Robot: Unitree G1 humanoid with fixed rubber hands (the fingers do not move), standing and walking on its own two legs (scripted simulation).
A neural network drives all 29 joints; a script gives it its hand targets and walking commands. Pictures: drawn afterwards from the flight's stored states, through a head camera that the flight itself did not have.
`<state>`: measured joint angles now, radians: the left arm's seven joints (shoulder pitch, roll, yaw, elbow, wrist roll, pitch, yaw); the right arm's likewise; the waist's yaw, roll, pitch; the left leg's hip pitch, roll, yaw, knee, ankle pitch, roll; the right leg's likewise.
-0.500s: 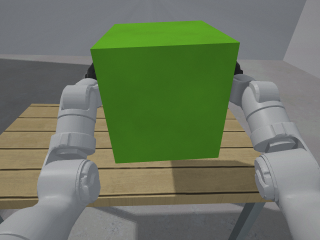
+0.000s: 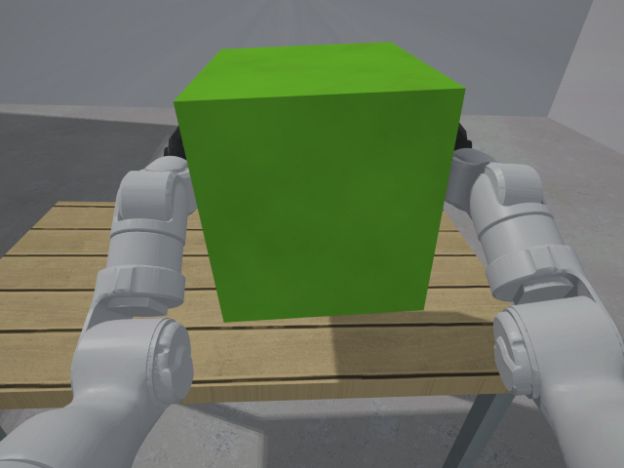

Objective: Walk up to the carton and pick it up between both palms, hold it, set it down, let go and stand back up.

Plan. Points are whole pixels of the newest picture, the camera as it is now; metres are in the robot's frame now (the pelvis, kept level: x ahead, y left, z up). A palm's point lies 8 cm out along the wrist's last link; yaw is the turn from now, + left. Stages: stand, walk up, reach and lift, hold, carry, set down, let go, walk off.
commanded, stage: hold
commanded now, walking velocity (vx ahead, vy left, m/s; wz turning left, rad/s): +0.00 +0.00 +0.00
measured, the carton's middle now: (314, 169) +0.41 +0.00 +0.27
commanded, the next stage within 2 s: none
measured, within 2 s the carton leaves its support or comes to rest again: neither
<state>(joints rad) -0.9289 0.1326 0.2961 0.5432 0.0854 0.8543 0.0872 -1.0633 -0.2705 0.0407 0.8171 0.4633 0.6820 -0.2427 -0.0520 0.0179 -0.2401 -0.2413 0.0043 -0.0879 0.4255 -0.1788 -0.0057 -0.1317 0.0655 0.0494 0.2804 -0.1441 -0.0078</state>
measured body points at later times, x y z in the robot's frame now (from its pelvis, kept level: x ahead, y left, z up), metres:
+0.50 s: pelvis +0.00 +0.00 +0.00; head -0.09 +0.02 +0.44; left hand +0.39 +0.17 +0.27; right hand +0.38 -0.17 +0.29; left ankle +0.03 +0.12 -0.75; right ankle +0.00 -0.12 -0.75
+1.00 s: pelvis +0.00 +0.00 +0.00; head -0.10 +0.01 +0.44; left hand +0.39 +0.17 +0.28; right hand +0.39 -0.17 +0.29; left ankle +0.03 +0.12 -0.75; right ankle +0.00 -0.12 -0.75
